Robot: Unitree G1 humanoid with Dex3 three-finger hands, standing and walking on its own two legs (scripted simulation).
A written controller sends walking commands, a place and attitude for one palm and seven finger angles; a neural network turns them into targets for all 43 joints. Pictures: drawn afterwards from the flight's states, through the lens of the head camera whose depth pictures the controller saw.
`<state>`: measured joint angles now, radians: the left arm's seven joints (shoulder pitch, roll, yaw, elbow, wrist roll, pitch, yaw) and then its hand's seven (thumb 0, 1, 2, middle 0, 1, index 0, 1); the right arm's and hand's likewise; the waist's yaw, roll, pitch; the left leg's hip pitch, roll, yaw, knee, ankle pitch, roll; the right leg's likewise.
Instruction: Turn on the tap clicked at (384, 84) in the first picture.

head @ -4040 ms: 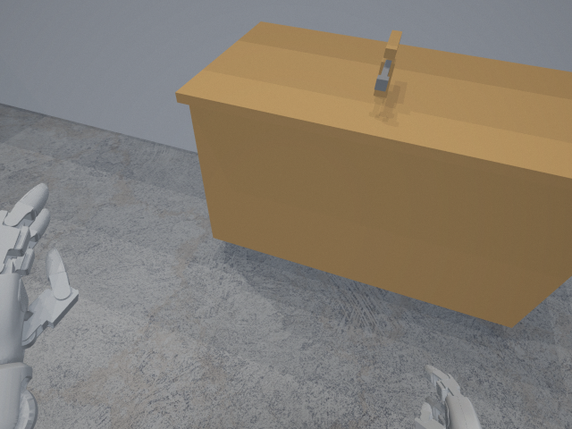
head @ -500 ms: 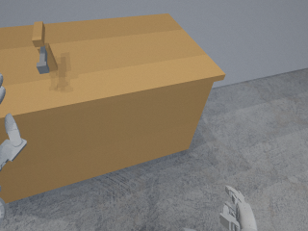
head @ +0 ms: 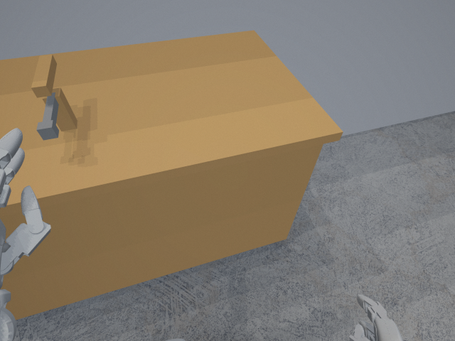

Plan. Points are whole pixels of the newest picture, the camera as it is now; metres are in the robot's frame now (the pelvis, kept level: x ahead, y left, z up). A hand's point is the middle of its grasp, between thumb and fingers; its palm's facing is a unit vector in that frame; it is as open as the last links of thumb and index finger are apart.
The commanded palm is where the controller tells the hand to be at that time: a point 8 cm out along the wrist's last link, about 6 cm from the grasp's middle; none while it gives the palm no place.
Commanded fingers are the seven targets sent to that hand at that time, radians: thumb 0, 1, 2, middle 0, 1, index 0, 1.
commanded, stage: come to a stop and stand still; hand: left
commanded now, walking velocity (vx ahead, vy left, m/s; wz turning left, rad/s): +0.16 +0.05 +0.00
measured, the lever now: (48, 130) +0.48 +0.40 +0.09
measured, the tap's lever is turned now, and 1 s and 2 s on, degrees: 0 0 0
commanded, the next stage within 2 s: none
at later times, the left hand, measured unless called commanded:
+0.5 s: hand (59, 214) +0.24 +0.24 +0.17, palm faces +0.40 -0.83 -0.39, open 7.4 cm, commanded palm +0.19 +0.28 +0.18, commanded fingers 0.00 0.90 0.90 -0.20 -0.30 -0.20 -0.30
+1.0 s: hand out of the picture +0.19 +0.30 +0.18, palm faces +0.44 -0.84 -0.33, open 7.4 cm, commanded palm +0.14 +0.32 +0.18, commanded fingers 0.00 0.90 0.90 -0.20 -0.30 -0.20 -0.30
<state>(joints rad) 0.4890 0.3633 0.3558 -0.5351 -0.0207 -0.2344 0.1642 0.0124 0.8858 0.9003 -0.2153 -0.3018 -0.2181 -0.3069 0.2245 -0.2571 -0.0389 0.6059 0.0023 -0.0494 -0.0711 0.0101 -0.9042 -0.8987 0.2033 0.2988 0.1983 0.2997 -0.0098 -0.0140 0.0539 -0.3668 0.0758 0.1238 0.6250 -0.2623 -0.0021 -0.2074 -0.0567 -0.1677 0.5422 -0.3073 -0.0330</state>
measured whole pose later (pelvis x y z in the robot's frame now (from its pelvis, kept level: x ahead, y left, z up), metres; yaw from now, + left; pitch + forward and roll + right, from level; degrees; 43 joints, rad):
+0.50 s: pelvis +0.02 +0.00 +0.00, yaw -1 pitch -2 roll -1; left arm 0.46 0.33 0.33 -0.47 -0.03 -0.16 0.16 0.01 0.89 0.90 -0.21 -0.30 -0.22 -0.31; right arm 0.20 -0.20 0.03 0.61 0.01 -0.04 -0.06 0.01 -0.90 -0.90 0.21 0.30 0.20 0.30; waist 0.00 0.04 0.04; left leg -0.28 0.03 0.04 0.60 -0.32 -0.02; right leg -0.26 0.00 -0.11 0.54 -0.25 -0.04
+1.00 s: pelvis -0.04 +0.05 +0.00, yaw -3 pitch -6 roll -1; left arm 0.30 0.35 0.39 -0.37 0.00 -0.22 0.11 0.02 0.89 0.90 -0.22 -0.30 -0.22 -0.31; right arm 0.26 -0.16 0.06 0.58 0.00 -0.16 0.00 0.01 -0.90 -0.90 0.21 0.30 0.20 0.30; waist 0.05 -0.02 0.08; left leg -0.24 -0.02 0.09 0.48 -0.15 0.08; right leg -0.25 -0.01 0.00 0.51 -0.26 -0.01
